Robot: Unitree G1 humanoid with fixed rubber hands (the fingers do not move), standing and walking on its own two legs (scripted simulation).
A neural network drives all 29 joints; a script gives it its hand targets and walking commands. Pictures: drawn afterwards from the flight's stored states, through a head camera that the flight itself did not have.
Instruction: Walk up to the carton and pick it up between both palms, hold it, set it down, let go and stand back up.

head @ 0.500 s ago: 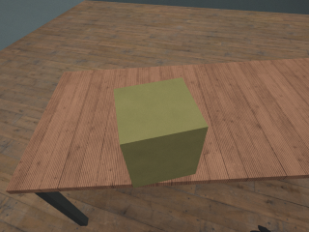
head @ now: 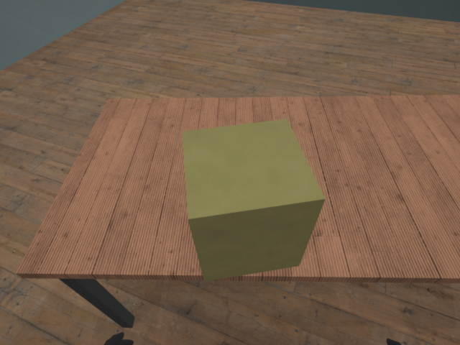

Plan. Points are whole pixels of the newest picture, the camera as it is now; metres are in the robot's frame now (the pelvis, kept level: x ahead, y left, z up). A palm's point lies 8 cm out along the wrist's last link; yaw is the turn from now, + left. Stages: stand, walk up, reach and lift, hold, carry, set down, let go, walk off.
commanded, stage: walk up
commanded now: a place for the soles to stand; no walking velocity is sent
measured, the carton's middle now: (244, 203) +0.40 +0.01 +0.00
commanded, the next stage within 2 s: none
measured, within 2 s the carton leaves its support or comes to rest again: neither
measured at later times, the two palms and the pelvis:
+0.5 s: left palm out of the picture +0.05 +0.30 -0.10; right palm out of the picture +0.11 -0.25 -0.10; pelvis -0.01 +0.01 -0.01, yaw +5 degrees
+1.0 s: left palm out of the picture +0.01 +0.28 -0.10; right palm out of the picture +0.09 -0.22 -0.10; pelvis -0.04 +0.02 +0.01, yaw +3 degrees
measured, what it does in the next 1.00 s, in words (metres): steps on the spot: left foot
